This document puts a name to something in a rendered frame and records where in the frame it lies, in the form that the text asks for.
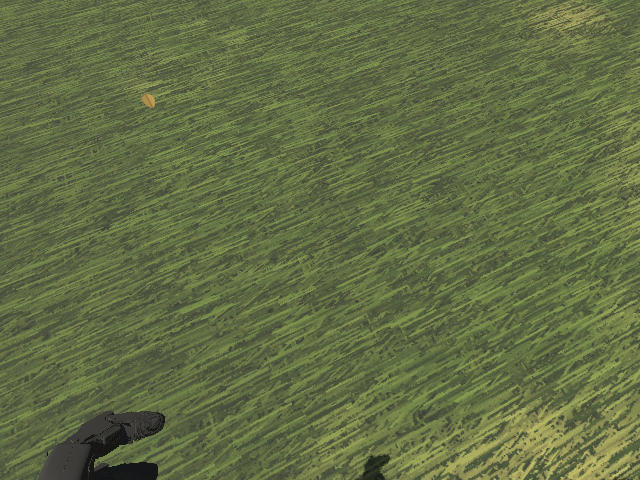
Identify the left robot hand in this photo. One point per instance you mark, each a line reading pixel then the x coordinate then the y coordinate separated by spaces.
pixel 74 459

